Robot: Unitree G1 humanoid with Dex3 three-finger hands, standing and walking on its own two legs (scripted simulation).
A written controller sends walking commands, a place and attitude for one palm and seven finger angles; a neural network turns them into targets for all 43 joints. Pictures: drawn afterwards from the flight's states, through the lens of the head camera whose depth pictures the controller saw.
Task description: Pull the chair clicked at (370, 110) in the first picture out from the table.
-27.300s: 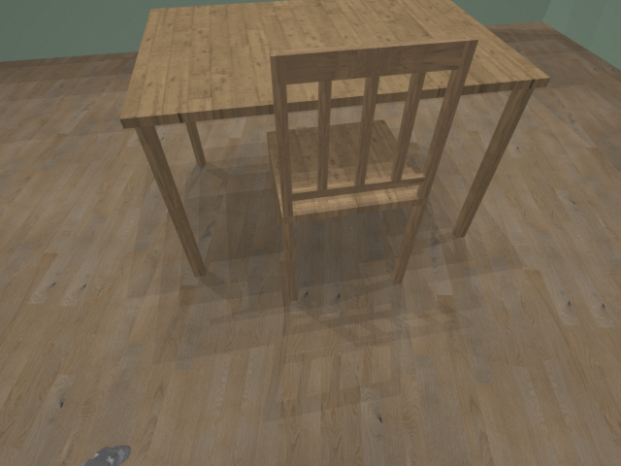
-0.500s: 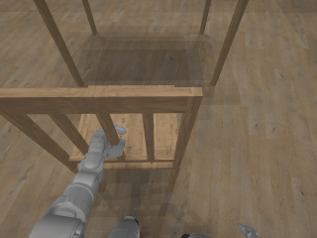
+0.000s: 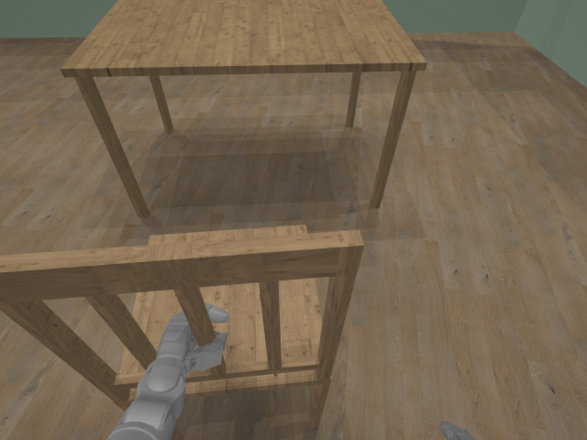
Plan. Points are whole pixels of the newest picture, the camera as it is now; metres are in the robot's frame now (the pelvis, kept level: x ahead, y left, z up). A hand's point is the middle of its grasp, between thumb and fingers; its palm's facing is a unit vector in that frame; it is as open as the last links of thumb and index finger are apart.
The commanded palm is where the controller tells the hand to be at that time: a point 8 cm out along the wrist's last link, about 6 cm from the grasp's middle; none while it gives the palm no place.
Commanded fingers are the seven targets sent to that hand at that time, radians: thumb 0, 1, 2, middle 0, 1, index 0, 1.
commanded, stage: stop walking, hand still on the chair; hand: left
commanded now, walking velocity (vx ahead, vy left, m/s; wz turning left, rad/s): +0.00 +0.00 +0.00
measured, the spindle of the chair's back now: (204, 334) +0.29 +0.15 -0.07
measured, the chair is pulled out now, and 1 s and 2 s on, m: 0.76 0.76 0.76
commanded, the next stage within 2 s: open the thumb and straighten the fingers in 0.52 s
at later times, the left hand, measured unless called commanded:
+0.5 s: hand (215, 347) +0.27 +0.13 -0.07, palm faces +0.03 -0.98 -0.17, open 5.8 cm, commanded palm +0.25 +0.18 -0.05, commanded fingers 0.00 0.90 0.90 -0.50 -1.45 -0.50 -1.45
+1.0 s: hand (209, 338) +0.28 +0.15 -0.07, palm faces +0.02 -0.98 -0.18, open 11.8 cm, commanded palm +0.26 +0.19 -0.05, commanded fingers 0.00 -0.55 0.20 -0.25 -0.73 -0.25 -0.73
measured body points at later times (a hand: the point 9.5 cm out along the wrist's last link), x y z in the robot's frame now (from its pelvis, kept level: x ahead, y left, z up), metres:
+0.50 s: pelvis +0.03 -0.01 +0.01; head +0.03 -0.01 +0.46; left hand +0.26 +0.19 -0.05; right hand +0.18 -0.26 -0.10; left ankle +0.05 +0.13 -0.73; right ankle +0.03 -0.15 -0.74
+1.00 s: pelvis +0.03 +0.00 -0.02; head +0.07 -0.02 +0.43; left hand +0.28 +0.20 -0.06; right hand +0.18 -0.25 -0.12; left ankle +0.05 +0.13 -0.73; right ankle +0.03 -0.15 -0.73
